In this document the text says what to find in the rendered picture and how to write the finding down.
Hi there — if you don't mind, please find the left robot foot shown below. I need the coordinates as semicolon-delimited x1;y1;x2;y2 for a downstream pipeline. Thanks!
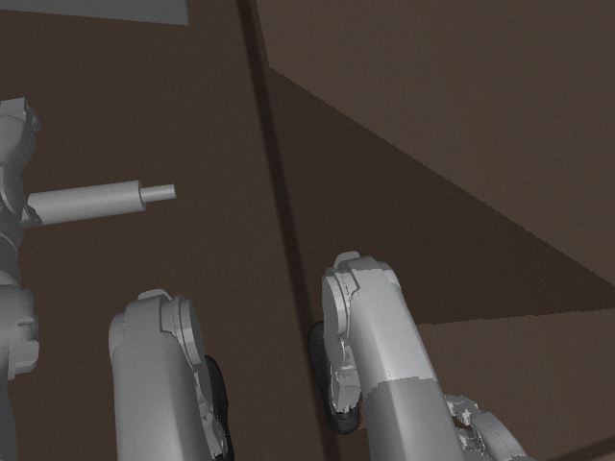
205;355;234;461

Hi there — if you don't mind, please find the bottle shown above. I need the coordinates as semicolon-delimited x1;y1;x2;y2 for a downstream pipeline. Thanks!
28;180;177;226

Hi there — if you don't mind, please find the right robot hand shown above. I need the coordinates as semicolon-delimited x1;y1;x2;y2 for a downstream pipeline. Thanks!
444;395;528;461

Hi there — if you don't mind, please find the left robot hand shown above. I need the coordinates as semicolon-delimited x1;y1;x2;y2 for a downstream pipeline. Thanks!
0;97;43;229

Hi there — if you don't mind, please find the left robot arm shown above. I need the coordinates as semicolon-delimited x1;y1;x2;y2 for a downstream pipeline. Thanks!
0;161;39;461

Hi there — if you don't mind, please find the right robot foot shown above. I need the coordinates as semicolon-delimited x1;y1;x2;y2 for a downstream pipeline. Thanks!
307;321;359;435

